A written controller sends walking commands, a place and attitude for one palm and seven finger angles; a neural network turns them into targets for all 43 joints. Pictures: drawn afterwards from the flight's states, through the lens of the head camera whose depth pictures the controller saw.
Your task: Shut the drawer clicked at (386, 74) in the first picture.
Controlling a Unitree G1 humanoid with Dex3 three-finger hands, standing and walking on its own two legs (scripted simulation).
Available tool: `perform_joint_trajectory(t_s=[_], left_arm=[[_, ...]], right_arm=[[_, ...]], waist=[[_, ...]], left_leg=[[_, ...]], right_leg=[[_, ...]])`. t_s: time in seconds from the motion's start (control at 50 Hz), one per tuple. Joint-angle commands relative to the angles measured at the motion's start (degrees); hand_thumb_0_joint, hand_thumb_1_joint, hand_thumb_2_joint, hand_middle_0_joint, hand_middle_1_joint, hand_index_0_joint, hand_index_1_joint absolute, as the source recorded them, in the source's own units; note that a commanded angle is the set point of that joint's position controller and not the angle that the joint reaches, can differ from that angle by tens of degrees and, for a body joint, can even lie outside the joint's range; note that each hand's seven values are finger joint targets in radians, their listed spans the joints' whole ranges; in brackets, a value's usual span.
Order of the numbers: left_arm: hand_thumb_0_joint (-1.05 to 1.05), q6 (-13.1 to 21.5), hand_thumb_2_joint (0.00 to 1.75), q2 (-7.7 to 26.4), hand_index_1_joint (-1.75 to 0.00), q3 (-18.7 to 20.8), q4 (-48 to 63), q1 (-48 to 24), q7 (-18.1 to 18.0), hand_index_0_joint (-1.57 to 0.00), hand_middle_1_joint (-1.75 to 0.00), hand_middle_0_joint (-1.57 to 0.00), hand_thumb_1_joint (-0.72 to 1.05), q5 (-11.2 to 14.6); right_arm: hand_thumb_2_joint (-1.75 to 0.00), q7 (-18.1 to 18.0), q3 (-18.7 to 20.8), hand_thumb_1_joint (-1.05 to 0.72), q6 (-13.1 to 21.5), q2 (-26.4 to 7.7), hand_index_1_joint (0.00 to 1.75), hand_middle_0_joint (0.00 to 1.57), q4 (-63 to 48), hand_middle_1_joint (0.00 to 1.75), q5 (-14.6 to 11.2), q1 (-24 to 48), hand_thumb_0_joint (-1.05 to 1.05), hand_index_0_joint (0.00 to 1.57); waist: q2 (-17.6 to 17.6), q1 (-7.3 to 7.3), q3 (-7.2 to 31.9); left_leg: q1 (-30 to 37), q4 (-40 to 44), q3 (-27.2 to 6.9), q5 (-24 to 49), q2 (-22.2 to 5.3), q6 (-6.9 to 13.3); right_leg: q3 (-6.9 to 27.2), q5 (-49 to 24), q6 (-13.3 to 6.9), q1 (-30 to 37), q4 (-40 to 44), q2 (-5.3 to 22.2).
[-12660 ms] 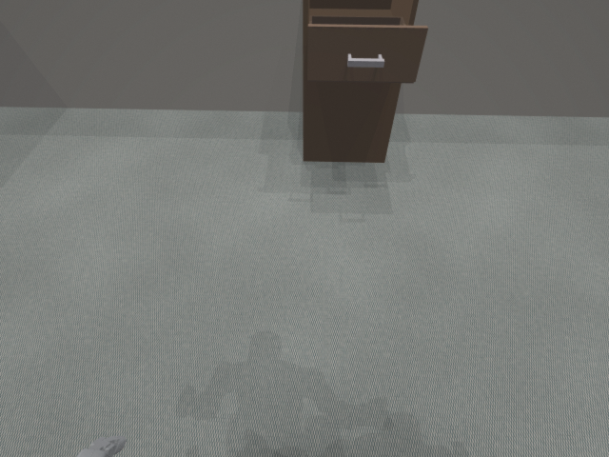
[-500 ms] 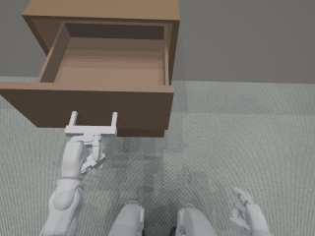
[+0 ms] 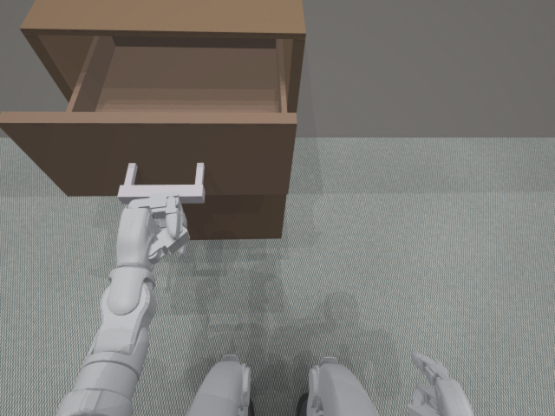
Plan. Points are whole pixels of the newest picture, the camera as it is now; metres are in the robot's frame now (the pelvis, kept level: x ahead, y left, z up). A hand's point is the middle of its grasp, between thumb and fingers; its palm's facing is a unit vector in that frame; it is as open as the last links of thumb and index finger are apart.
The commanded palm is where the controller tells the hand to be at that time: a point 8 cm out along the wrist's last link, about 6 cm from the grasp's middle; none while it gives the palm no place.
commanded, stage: push the drawer shut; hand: left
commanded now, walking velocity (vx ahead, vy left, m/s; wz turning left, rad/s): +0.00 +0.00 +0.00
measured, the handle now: (164, 182) +0.44 +0.18 +0.03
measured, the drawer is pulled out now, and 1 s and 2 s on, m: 0.18 0.06 0.00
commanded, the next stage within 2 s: pull the fist back off the drawer in 1.98 s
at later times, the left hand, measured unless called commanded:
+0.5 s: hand (189, 195) +0.42 +0.15 +0.02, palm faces +0.06 -1.00 -0.05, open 3.2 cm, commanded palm +0.41 +0.19 +0.03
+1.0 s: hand (191, 160) +0.48 +0.15 +0.02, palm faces +0.06 -1.00 -0.05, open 3.2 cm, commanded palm +0.47 +0.20 +0.03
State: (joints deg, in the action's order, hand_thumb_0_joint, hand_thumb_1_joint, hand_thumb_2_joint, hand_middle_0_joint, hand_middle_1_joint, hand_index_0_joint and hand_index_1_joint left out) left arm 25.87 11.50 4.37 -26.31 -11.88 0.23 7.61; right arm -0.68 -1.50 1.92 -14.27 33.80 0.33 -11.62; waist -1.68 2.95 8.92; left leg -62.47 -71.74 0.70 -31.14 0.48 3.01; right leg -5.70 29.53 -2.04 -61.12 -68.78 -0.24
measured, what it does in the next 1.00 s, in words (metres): stands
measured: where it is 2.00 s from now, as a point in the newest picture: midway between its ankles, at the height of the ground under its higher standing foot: outside the picture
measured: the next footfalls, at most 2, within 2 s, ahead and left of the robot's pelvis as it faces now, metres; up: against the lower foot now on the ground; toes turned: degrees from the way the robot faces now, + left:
none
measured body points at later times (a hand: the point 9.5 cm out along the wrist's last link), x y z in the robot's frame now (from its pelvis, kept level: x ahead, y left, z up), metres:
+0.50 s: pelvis +0.00 +0.00 +0.00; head +0.12 +0.01 +0.43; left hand +0.41 +0.20 +0.03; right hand +0.11 -0.26 -0.12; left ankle +0.02 +0.08 -0.63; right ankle +0.03 -0.10 -0.63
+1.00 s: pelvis +0.00 +0.00 -0.01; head +0.14 +0.01 +0.42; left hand +0.47 +0.20 +0.03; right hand +0.04 -0.27 -0.13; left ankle +0.02 +0.08 -0.63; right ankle +0.03 -0.10 -0.63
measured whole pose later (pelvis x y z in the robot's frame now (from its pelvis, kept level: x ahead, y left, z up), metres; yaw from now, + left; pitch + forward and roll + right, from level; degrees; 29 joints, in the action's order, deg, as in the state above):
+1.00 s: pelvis +0.00 +0.00 -0.01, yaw -1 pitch +26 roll -3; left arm 31.3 20.1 18.1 -60.7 -43.2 3.3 4.1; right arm 0.3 -1.8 -2.0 -14.8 37.1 2.1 -16.1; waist -2.0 8.4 8.2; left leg -68.2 -72.6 1.1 -30.5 -0.5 2.8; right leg -5.3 28.4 -2.3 -67.2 -69.4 -1.2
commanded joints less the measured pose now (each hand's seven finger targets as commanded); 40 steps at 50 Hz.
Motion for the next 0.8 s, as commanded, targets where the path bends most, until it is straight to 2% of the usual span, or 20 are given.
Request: perform_joint_trajectory(t_s=[0.0,0.04,0.06,0.14,0.18,0.22,0.26,0.3,0.36,0.42,0.46,0.5,0.52,0.54,0.6,0.64,0.66,0.72,0.74,0.78], left_arm=[[0.00,4.47,0.90,5.26,-1.60,2.55,11.60,-18.86,-1.04,-1.40,-1.60,-1.40,0.90,0.29],[0.00,4.79,0.90,6.15,-1.60,3.49,9.84,-18.83,-1.37,-1.40,-1.60,-1.40,0.90,-0.29],[0.00,5.04,0.90,5.38,-1.60,2.77,9.67,-20.51,-1.44,-1.40,-1.60,-1.40,0.90,-0.15],[0.00,5.81,0.90,6.93,-1.60,4.73,7.37,-21.89,-1.72,-1.40,-1.60,-1.40,0.90,-0.59],[0.00,6.07,0.90,6.38,-1.60,3.98,6.30,-25.75,-1.63,-1.40,-1.60,-1.40,0.90,-0.67],[0.00,6.23,0.90,7.90,-1.60,5.29,3.87,-27.43,-1.77,-1.40,-1.60,-1.40,0.90,-0.89],[0.00,6.65,0.90,7.06,-1.60,4.71,3.09,-30.67,-1.59,-1.40,-1.60,-1.40,0.90,-0.84],[0.00,6.84,0.90,8.99,-1.60,6.59,0.96,-33.00,-1.63,-1.40,-1.60,-1.40,0.90,-0.78],[0.00,7.12,0.90,9.61,-1.60,7.30,-1.39,-34.49,-0.91,-1.40,-1.60,-1.40,0.90,-0.81],[0.00,7.37,0.90,9.81,-1.60,7.30,-2.59,-37.63,-0.55,-1.40,-1.60,-1.40,0.90,-0.72],[0.00,7.39,0.90,10.69,-1.60,8.68,-4.54,-38.36,-0.60,-1.40,-1.60,-1.40,0.90,-0.57],[0.00,7.54,0.90,10.95,-1.60,8.86,-6.70,-41.04,-0.51,-1.40,-1.60,-1.40,0.90,-0.59],[0.00,7.81,0.90,12.81,-1.60,10.33,-7.20,-41.36,-0.43,-1.40,-1.60,-1.40,0.90,-0.73],[0.00,8.20,0.90,12.41,-1.60,9.83,-7.24,-42.33,-0.26,-1.40,-1.60,-1.40,0.90,-1.00],[0.00,8.39,0.90,13.14,-1.60,10.52,-10.43,-44.14,0.13,-1.40,-1.60,-1.40,0.90,-1.18],[0.00,8.80,0.90,14.64,-1.60,11.93,-11.53,-45.44,0.23,-1.40,-1.60,-1.40,0.90,-1.33],[0.00,8.90,0.90,15.19,-1.60,12.32,-12.60,-46.88,0.33,-1.40,-1.60,-1.40,0.90,-1.30],[0.00,9.49,0.90,17.35,-1.60,13.63,-13.97,-49.43,0.94,-1.40,-1.60,-1.40,0.90,-1.56],[0.00,9.59,0.90,17.01,-1.60,13.64,-14.45,-49.23,1.24,-1.40,-1.60,-1.40,0.90,-1.73],[0.00,9.50,0.90,17.84,-1.60,14.18,-16.77,-51.36,1.53,-1.40,-1.60,-1.40,0.90,-1.70]], right_arm=[[-0.90,-0.20,3.54,-0.90,1.92,-8.47,0.30,0.20,-5.89,0.30,-0.05,-2.17,0.00,0.20],[-0.90,-0.08,3.61,-0.90,1.57,-8.67,0.30,0.20,-5.71,0.30,0.05,-2.70,0.00,0.20],[-0.90,-0.07,3.62,-0.90,1.42,-8.54,0.30,0.20,-5.60,0.30,0.07,-2.56,0.00,0.20],[-0.90,0.01,3.76,-0.90,0.90,-8.63,0.30,0.20,-5.18,0.30,0.17,-3.17,0.00,0.20],[-0.90,-0.03,3.68,-0.90,0.73,-8.50,0.30,0.20,-4.56,0.30,0.19,-3.30,0.00,0.20],[-0.90,-0.20,3.61,-0.90,0.53,-8.84,0.30,0.20,-4.27,0.30,0.31,-3.94,0.00,0.20],[-0.90,-0.14,3.59,-0.90,0.43,-8.59,0.30,0.20,-3.88,0.30,0.26,-3.85,0.00,0.20],[-0.90,-0.37,3.57,-0.90,0.25,-8.76,0.30,0.20,-3.33,0.30,0.29,-4.28,0.00,0.20],[-0.90,-0.40,3.48,-0.90,0.17,-8.75,0.30,0.20,-3.11,0.30,0.40,-4.85,0.00,0.20],[-0.90,-0.34,3.52,-0.90,0.10,-8.84,0.30,0.20,-2.77,0.30,0.44,-5.55,0.00,0.20],[-0.90,-0.20,3.56,-0.90,-0.10,-8.95,0.30,0.20,-2.44,0.30,0.50,-6.00,0.00,0.20],[-0.90,-0.17,3.42,-0.90,-0.25,-8.87,0.30,0.20,-2.07,0.30,0.51,-6.25,0.00,0.20],[-0.90,-0.22,3.46,-0.90,-0.21,-9.14,0.30,0.20,-2.08,0.30,0.60,-6.76,0.00,0.20],[-0.90,-0.14,3.42,-0.90,-0.28,-8.98,0.30,0.20,-2.17,0.30,0.66,-6.93,0.00,0.20],[-0.90,0.02,3.40,-0.90,-0.63,-8.91,0.30,0.20,-1.82,0.30,0.72,-7.65,0.00,0.20],[-0.90,0.04,3.31,-0.90,-0.79,-9.05,0.30,0.20,-1.74,0.30,0.88,-8.13,0.00,0.20],[-0.90,0.05,3.32,-0.90,-0.90,-9.09,0.30,0.20,-1.40,0.30,0.93,-8.31,0.00,0.20],[-0.90,0.05,3.34,-0.90,-1.12,-9.28,0.30,0.20,-1.27,0.30,1.14,-9.27,0.00,0.20],[-0.90,0.14,3.37,-0.90,-1.29,-9.31,0.30,0.20,-1.20,0.30,1.20,-9.63,0.00,0.20],[-0.90,0.27,3.23,-0.90,-1.63,-9.41,0.30,0.20,-0.97,0.30,1.27,-10.04,0.00,0.20]], waist=[[-1.49,1.81,22.99],[-0.85,1.54,23.25],[-0.57,2.18,22.98],[-1.27,1.53,23.86],[-0.91,2.77,23.42],[-0.61,2.78,22.67],[-2.07,3.35,23.32],[-0.35,3.76,23.85],[-1.99,3.35,25.44],[-2.95,3.96,26.41],[-3.02,3.85,26.63],[-1.44,4.73,25.08],[-1.48,4.39,25.70],[-2.28,4.32,26.93],[-1.19,4.81,25.97],[-2.49,4.57,26.80],[-1.45,5.16,26.42],[-2.56,5.32,26.97],[-3.52,5.11,28.66],[-2.91,5.64,27.00]], left_leg=[[17.85,10.37,-4.82,16.64,-1.12,-2.33],[18.24,10.55,-5.15,17.25,-1.22,-2.45],[17.87,10.36,-5.02,16.90,-1.15,-2.34],[18.38,10.56,-4.98,17.66,-1.12,-2.64],[17.59,10.13,-4.75,16.27,-1.10,-2.33],[16.94,10.39,-5.12,16.41,-1.08,-2.37],[17.31,10.04,-4.64,15.49,-0.94,-2.29],[16.24,9.76,-4.44,14.74,-0.87,-2.06],[16.78,9.80,-4.40,15.88,-0.77,-2.27],[17.53,9.48,-4.43,17.11,-0.89,-2.22],[17.55,9.65,-4.37,16.75,-0.89,-2.32],[15.65,9.51,-4.09,15.58,-0.81,-2.01],[15.38,9.45,-4.22,15.87,-0.83,-1.96],[16.04,9.48,-4.10,16.66,-0.75,-2.01],[14.04,9.13,-3.52,15.60,-0.66,-1.76],[14.12,8.94,-3.49,16.10,-0.60,-1.76],[13.42,8.69,-3.42,15.59,-0.66,-1.63],[13.08,8.40,-3.40,15.92,-0.63,-1.49],[14.21,8.29,-3.34,16.78,-0.64,-1.57],[12.73,8.28,-3.40,15.58,-0.68,-1.53]], right_leg=[[3.48,-12.54,0.37,10.82,8.51,-0.29],[3.32,-12.59,0.26,10.58,8.23,-0.47],[3.49,-12.67,0.42,10.58,8.44,-0.38],[3.47,-12.97,0.28,10.72,8.14,-0.49],[3.71,-12.45,0.50,10.36,8.52,-0.42],[3.57,-12.36,0.35,10.08,8.31,-0.56],[3.90,-11.85,0.52,9.56,8.63,-0.47],[4.29,-11.72,0.69,10.41,8.98,-0.51],[4.29,-12.49,0.52,10.72,8.54,-0.57],[4.37,-13.51,0.52,10.21,8.33,-0.70],[4.34,-13.11,0.56,10.20,8.68,-0.77],[4.63,-12.71,0.74,10.52,9.16,-0.84],[4.65,-12.95,0.63,10.86,8.74,-0.90],[4.80,-13.78,0.63,11.23,8.61,-0.86],[5.24,-13.60,0.76,12.09,9.09,-0.87],[5.26,-13.96,0.69,11.85,8.70,-0.91],[5.45,-13.76,0.84,11.88,8.91,-0.92],[5.72,-14.05,0.70,12.02,8.60,-1.05],[5.64,-14.62,0.71,11.69,8.37,-1.10],[5.71,-13.54,0.79,11.45,8.67,-1.10]])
